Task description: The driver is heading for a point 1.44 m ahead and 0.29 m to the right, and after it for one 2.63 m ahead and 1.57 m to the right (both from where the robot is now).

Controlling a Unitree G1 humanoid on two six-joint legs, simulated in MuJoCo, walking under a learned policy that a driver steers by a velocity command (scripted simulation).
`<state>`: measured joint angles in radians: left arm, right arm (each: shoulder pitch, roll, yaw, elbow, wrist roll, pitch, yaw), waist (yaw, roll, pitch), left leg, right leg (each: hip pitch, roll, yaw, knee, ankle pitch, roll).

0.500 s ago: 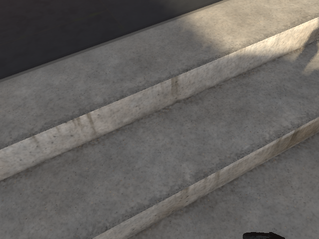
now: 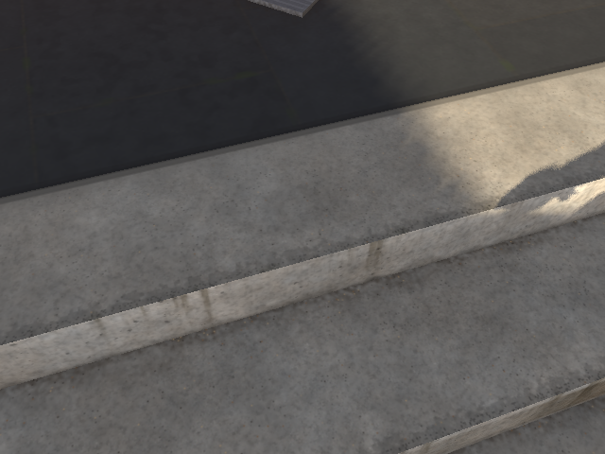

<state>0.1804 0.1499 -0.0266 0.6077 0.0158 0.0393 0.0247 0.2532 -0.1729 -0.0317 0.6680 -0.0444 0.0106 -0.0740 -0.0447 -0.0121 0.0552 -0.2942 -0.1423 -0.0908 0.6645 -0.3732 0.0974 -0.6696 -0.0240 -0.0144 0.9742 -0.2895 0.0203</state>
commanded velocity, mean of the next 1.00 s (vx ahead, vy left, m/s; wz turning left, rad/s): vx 0.00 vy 0.00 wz -0.31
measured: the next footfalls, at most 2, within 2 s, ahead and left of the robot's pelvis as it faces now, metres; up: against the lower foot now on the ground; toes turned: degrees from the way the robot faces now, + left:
right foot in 0.08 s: +0.15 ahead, -0.11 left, +0.00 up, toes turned -3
left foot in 0.62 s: +0.16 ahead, +0.08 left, +0.00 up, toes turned -21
